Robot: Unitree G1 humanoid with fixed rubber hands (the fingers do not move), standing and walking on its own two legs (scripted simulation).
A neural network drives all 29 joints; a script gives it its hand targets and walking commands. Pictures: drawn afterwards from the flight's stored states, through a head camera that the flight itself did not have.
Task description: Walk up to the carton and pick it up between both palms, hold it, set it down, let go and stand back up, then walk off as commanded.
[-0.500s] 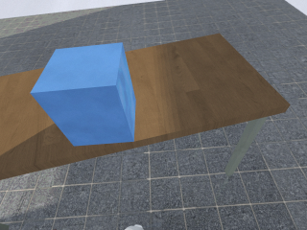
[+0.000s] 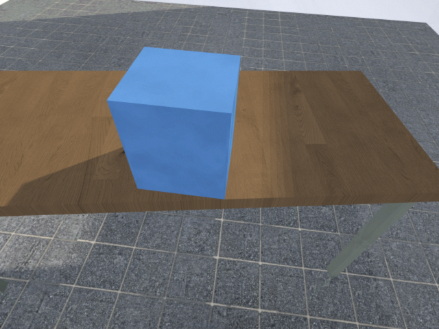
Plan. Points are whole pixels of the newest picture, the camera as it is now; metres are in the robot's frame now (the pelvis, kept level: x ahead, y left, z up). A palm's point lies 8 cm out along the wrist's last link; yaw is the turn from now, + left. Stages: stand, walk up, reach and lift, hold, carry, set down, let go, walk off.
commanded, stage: walk up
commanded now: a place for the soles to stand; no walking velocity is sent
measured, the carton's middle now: (186, 126) +0.53 +0.09 +0.08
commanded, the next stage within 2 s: none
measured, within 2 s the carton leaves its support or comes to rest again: neither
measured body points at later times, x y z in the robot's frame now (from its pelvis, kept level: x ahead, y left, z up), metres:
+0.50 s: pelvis +0.00 -0.01 +0.00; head +0.03 -0.01 +0.45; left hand +0.08 +0.31 -0.11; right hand +0.10 -0.32 -0.11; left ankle +0.01 +0.15 -0.71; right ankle +0.02 -0.13 -0.71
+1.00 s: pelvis +0.02 +0.05 +0.01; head +0.04 +0.05 +0.46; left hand +0.01 +0.38 -0.09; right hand +0.13 -0.24 -0.11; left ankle +0.07 +0.23 -0.68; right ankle +0.02 -0.12 -0.71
